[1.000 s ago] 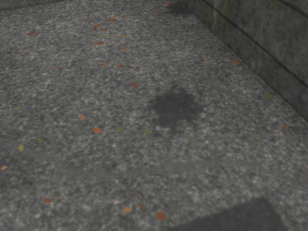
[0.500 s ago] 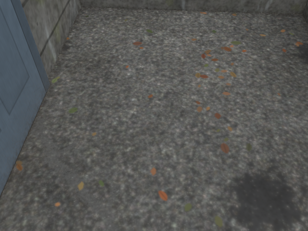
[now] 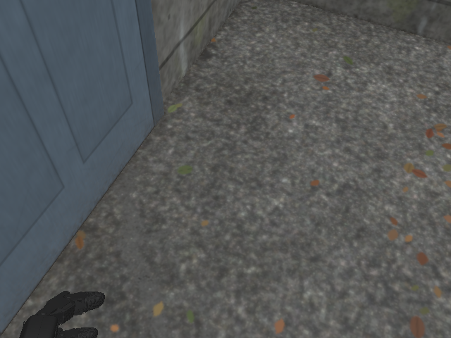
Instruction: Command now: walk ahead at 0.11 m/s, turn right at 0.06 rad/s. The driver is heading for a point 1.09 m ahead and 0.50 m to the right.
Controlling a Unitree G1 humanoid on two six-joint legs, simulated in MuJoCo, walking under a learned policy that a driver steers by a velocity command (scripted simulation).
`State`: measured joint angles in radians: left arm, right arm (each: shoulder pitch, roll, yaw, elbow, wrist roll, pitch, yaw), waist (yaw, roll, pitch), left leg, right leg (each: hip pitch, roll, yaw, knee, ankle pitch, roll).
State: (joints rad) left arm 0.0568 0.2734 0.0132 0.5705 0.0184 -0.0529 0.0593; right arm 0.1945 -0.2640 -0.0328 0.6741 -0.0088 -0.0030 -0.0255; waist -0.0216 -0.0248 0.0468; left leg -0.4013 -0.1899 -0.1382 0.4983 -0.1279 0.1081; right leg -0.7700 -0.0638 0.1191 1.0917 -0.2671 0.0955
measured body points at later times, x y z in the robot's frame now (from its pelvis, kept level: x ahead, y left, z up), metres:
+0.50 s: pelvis +0.10 -0.11 +0.01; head +0.14 -0.16 +0.46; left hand +0.33 +0.11 -0.07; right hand +0.18 -0.44 -0.09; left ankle +0.15 +0.05 -0.64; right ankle +0.09 -0.19 -0.73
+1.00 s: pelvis +0.17 -0.10 +0.01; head +0.21 -0.11 +0.46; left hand +0.50 -0.02 -0.09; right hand +0.09 -0.42 -0.07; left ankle +0.28 -0.05 -0.73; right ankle +0.03 -0.18 -0.63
